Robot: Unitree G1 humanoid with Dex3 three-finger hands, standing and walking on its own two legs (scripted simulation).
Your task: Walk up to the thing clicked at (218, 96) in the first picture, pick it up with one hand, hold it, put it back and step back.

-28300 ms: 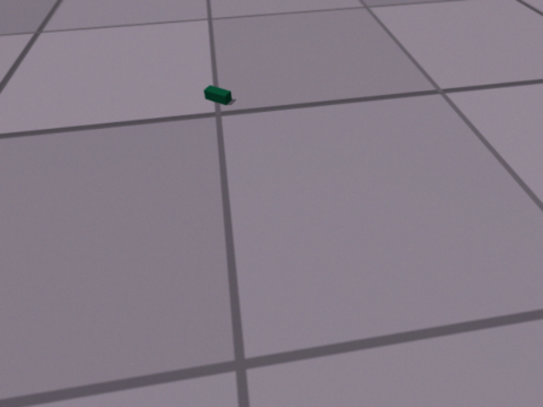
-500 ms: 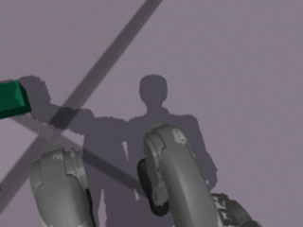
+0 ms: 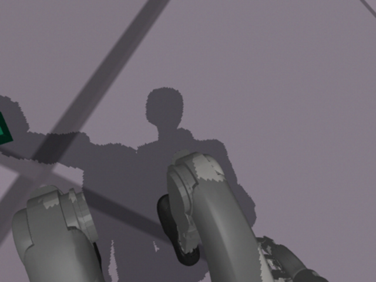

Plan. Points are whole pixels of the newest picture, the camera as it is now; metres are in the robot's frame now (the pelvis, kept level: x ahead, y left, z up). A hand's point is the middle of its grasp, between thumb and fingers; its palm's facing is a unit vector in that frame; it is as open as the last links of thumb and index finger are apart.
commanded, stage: rest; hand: left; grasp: from above
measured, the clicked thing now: out of the picture +0.44 +0.35 -0.25
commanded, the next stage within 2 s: open in 0.72 s
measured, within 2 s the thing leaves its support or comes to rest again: rests again in 0.24 s
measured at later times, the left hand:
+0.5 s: hand out of the picture +0.44 +0.34 -0.23, palm faces -0.41 -0.15 -0.90, open 9.6 cm
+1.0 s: hand out of the picture +0.44 +0.34 -0.23, palm faces -0.42 -0.15 -0.89, open 9.8 cm
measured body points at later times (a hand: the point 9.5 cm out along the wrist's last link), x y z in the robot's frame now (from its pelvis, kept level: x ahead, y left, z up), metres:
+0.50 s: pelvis +0.00 +0.00 +0.00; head +0.27 +0.12 +0.34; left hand +0.45 +0.35 -0.18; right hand +0.06 -0.26 -0.07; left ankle +0.07 +0.13 -0.27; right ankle +0.10 -0.11 -0.27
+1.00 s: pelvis -0.01 +0.00 +0.00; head +0.26 +0.12 +0.34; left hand +0.45 +0.35 -0.18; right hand +0.05 -0.25 -0.06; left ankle +0.07 +0.13 -0.27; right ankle +0.10 -0.11 -0.27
